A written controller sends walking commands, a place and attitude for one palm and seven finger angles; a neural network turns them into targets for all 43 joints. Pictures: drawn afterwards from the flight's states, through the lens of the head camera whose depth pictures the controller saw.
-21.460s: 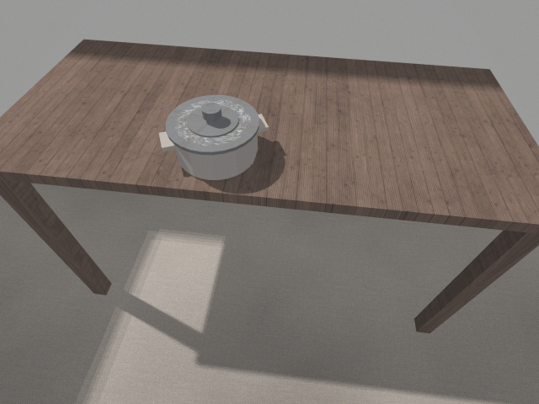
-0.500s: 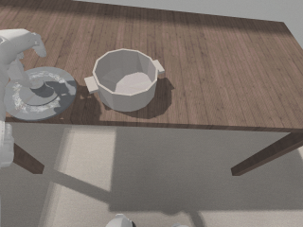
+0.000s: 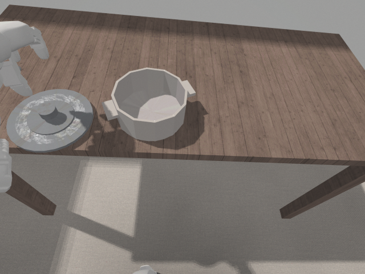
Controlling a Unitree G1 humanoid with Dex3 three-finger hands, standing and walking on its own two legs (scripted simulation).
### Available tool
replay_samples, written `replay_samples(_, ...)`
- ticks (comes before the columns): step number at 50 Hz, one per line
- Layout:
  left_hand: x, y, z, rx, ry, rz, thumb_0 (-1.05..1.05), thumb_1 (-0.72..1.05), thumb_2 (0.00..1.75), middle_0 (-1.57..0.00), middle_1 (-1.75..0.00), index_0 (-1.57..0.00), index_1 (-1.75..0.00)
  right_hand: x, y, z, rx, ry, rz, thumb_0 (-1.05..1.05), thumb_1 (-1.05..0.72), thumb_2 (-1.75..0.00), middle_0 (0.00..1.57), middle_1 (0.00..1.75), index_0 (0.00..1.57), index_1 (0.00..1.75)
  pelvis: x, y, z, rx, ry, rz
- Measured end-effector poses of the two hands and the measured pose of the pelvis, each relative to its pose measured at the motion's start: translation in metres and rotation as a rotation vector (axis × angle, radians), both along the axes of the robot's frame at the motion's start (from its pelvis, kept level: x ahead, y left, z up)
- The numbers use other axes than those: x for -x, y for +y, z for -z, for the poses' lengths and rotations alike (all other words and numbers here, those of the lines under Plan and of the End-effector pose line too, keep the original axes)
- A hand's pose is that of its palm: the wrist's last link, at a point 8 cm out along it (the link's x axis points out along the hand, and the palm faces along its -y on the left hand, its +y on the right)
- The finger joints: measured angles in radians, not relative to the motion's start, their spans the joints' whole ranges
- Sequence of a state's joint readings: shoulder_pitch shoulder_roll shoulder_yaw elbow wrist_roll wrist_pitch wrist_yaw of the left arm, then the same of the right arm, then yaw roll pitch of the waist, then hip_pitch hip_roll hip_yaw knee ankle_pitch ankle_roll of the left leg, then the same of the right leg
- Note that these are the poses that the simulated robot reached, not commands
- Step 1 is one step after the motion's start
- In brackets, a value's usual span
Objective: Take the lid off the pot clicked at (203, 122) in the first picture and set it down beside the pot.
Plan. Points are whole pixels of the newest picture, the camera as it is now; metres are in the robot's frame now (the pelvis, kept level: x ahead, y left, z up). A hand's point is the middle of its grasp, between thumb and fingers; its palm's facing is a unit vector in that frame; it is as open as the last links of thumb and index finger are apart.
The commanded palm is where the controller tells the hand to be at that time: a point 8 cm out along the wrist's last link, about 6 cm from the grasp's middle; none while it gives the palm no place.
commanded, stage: raise the empty hand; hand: left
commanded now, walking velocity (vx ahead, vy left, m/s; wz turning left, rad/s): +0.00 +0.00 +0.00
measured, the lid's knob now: (47, 111) +0.50 +0.30 +0.02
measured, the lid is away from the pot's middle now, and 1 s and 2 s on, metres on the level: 0.25 0.25 0.25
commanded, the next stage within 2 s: draw the hand back to the body in 0.14 s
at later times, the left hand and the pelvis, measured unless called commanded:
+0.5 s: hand (17, 72) +0.48 +0.30 +0.16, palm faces -0.36 -0.09 -0.93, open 11.0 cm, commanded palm +0.47 +0.29 +0.23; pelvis +0.01 -0.02 +0.01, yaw +1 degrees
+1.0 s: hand (37, 65) +0.44 +0.23 +0.21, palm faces +0.36 -0.89 -0.27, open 10.8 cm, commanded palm +0.37 +0.27 +0.22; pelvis +0.02 -0.04 +0.03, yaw +0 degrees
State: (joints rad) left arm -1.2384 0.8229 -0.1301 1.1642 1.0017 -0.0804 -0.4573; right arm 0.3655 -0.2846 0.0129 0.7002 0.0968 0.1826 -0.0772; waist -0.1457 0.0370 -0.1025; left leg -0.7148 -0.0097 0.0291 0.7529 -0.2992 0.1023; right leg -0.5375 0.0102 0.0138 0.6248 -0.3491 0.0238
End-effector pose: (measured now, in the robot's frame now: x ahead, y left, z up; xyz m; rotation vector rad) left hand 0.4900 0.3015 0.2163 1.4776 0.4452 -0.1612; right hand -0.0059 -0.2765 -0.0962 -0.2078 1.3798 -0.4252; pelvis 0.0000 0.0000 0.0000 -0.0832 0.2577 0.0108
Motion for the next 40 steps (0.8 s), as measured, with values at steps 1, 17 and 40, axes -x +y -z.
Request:
replay_samples(1,0.0,0.0,-0.002,-0.002,0.0,-0.004,0.0,0.01,0.62,-0.35,-0.88,-0.36,-0.88,0.0,0.0,0.0,-0.002,0.001,0.0,0.01,-0.91,-0.9,0.21,0.3,0.21,0.3,0.0,0.0,0.0,0.0,-0.001,-0.001)
replay_samples(17,-0.002,-0.004,-0.008,0.009,-0.007,-0.01,0.0,0.01,0.62,-0.35,-0.88,-0.36,-0.88,-0.013,-0.009,0.0,-0.018,0.001,-0.007,0.01,-0.91,-0.9,0.21,0.3,0.21,0.3,-0.006,-0.01,-0.003,-0.009,-0.002,-0.006)
replay_samples(40,0.066,-0.01,-0.005,0.44,-0.303,-0.018,0.0,0.01,0.62,-0.35,-0.88,-0.36,-0.88,-0.118,-0.001,-0.006,-0.113,-0.234,-0.197,0.01,-0.91,-0.9,0.2,0.3,0.2,0.3,-0.004,-0.024,-0.015,-0.035,-0.115,-0.032)
